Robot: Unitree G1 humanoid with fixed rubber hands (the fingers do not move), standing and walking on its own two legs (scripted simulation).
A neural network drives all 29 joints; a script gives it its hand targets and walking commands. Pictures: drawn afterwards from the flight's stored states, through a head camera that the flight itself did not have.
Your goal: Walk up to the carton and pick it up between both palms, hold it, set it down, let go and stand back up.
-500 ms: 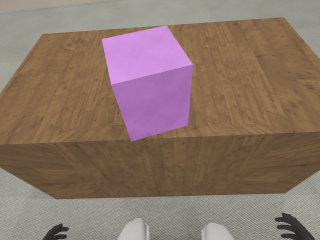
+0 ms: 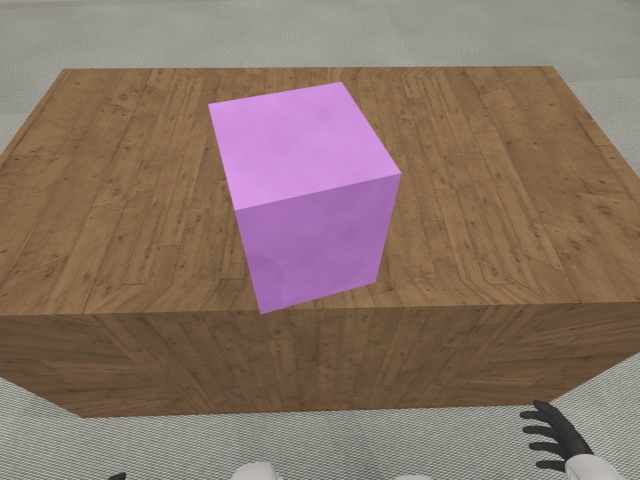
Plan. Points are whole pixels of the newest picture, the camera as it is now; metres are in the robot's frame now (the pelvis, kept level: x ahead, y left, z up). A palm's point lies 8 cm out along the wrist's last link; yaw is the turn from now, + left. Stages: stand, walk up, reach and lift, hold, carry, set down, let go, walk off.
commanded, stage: walk up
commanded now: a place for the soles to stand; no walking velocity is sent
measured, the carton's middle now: (299, 201) +0.49 +0.05 +0.03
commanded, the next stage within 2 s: none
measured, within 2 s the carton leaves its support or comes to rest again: neither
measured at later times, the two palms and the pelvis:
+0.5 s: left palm out of the picture +0.10 +0.31 -0.09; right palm out of the picture +0.05 -0.29 -0.11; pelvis +0.00 +0.01 +0.02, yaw +0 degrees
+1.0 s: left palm (45, 466) +0.15 +0.38 -0.10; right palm out of the picture +0.13 -0.20 -0.11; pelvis +0.06 +0.08 +0.00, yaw -2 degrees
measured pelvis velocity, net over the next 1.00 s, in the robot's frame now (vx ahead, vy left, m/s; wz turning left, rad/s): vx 0.06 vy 0.08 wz -0.04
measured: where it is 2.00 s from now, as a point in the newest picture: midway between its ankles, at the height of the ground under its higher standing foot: outside the picture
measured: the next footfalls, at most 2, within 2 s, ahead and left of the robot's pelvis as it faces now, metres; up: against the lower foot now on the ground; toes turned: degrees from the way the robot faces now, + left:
right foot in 0.92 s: +0.15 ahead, -0.03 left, +0.00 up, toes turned +10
